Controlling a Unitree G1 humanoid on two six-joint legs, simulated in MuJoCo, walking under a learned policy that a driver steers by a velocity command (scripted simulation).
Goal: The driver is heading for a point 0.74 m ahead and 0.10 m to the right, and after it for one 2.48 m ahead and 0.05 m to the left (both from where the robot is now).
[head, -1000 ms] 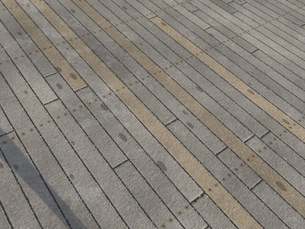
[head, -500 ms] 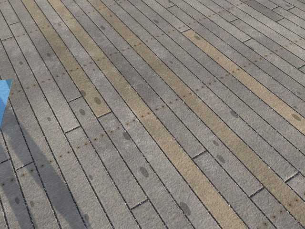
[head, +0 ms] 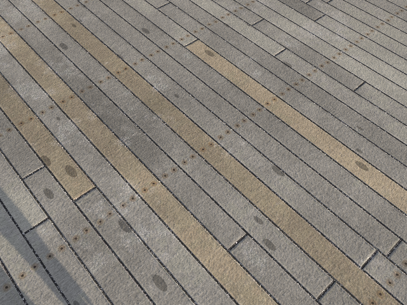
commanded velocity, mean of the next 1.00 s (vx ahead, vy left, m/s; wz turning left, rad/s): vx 0.06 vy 0.00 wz -0.19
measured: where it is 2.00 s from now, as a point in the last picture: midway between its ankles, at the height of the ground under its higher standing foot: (187, 250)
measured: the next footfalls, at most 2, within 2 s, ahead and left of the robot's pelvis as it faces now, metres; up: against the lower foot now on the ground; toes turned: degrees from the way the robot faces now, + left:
right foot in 0.26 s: +0.14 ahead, -0.15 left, +0.00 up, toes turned -12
left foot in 0.68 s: +0.17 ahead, +0.09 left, +0.00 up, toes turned -17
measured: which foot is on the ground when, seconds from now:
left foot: down 0.00-0.26, up 0.28-0.66, down 0.68-0.92, up 0.94-1.00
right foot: up 0.00-0.24, down 0.26-1.00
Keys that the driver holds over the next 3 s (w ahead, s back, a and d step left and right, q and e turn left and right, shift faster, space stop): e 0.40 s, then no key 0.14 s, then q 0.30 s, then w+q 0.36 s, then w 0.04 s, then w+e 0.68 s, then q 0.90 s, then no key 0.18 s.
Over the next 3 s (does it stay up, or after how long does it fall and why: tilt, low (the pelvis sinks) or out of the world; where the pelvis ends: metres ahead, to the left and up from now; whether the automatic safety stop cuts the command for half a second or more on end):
stays up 0.77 0.01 0.00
